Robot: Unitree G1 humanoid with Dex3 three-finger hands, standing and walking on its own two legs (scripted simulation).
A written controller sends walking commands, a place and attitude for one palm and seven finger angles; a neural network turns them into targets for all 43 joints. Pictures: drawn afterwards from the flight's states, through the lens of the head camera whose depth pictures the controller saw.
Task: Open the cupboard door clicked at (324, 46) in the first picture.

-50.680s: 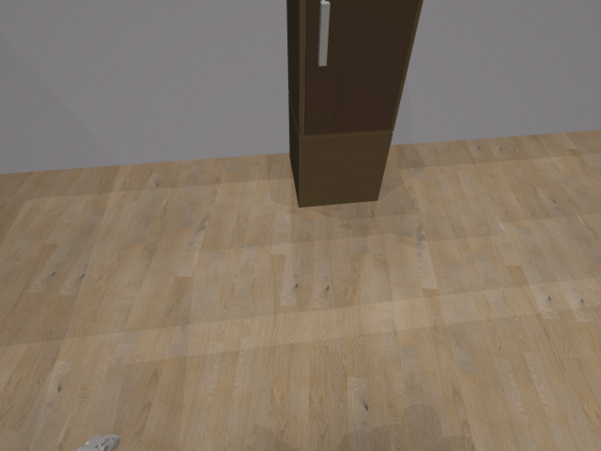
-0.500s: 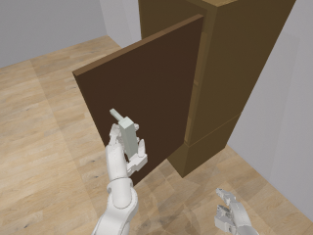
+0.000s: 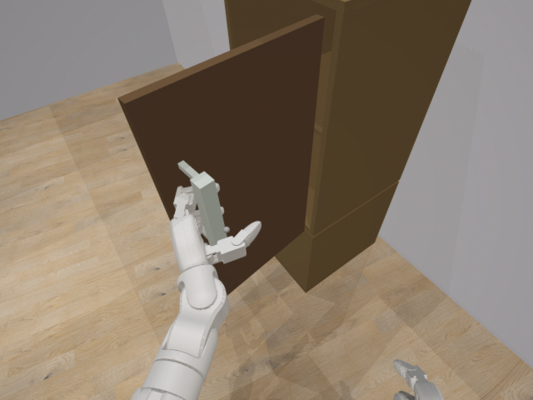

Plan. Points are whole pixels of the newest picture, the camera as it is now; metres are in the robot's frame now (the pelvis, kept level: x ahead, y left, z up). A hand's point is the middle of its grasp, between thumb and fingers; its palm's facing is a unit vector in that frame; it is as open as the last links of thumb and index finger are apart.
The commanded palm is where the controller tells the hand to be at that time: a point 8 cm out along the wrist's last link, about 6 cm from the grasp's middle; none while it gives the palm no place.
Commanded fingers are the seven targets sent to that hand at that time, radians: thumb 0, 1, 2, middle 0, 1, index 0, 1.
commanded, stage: open thumb and fingers to let go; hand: left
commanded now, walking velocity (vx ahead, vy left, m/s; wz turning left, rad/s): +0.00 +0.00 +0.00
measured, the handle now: (204, 211) +0.39 +0.12 +0.07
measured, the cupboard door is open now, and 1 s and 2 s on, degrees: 97 97 97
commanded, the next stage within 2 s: slide the hand sideways off the handle in 0.42 s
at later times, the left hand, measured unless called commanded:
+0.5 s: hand (226, 229) +0.35 +0.08 +0.08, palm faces +0.34 -0.94 +0.00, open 15.5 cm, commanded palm +0.32 +0.12 +0.07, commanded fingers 0.00 -0.50 0.30 -0.15 -0.30 -0.15 -0.30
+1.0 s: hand (215, 248) +0.32 +0.09 +0.07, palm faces -0.11 -0.99 +0.00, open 16.4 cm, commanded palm +0.28 +0.15 +0.07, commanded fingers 0.00 -0.50 0.30 -0.15 -0.30 -0.15 -0.30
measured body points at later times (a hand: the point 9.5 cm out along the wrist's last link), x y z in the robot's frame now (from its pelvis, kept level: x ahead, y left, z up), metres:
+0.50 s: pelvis -0.01 +0.03 +0.00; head +0.01 +0.01 +0.44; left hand +0.33 +0.12 +0.08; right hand +0.14 -0.19 -0.12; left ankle +0.00 +0.14 -0.71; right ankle +0.04 -0.07 -0.71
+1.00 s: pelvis +0.00 +0.03 +0.00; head +0.03 +0.02 +0.45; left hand +0.32 +0.14 +0.08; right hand +0.15 -0.19 -0.10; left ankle +0.00 +0.14 -0.71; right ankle +0.04 -0.07 -0.71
